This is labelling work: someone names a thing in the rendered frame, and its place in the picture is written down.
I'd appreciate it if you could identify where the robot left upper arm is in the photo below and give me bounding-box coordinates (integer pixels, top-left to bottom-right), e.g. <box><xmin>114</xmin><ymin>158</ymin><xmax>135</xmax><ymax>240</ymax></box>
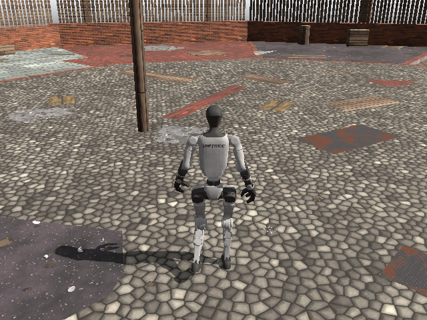
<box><xmin>181</xmin><ymin>134</ymin><xmax>200</xmax><ymax>170</ymax></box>

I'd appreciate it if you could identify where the left robot hand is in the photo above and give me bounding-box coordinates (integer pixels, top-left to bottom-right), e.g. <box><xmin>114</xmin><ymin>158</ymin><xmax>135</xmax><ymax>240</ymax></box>
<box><xmin>174</xmin><ymin>181</ymin><xmax>189</xmax><ymax>193</ymax></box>

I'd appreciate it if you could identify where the left robot foot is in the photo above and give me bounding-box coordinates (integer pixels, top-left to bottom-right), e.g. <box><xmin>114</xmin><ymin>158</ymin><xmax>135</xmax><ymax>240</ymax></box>
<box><xmin>191</xmin><ymin>261</ymin><xmax>203</xmax><ymax>272</ymax></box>

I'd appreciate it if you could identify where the right robot hand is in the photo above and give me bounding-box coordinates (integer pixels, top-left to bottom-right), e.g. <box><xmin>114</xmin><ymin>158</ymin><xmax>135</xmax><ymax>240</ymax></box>
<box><xmin>241</xmin><ymin>187</ymin><xmax>256</xmax><ymax>203</ymax></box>

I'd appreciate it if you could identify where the left robot forearm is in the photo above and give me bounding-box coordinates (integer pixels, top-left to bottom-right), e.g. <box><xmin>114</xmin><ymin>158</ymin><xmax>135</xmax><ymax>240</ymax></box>
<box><xmin>175</xmin><ymin>160</ymin><xmax>188</xmax><ymax>183</ymax></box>

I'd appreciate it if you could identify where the humanoid robot torso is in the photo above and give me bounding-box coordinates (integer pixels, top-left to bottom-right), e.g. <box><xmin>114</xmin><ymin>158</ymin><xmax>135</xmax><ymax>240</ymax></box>
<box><xmin>198</xmin><ymin>131</ymin><xmax>229</xmax><ymax>200</ymax></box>

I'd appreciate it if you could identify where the right robot forearm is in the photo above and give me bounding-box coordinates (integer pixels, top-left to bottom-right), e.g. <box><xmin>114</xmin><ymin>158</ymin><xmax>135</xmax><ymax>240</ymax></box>
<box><xmin>240</xmin><ymin>162</ymin><xmax>254</xmax><ymax>190</ymax></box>

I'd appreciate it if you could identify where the robot right upper arm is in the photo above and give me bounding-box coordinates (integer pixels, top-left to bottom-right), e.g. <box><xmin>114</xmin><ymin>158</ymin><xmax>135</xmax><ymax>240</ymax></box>
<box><xmin>228</xmin><ymin>135</ymin><xmax>247</xmax><ymax>172</ymax></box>

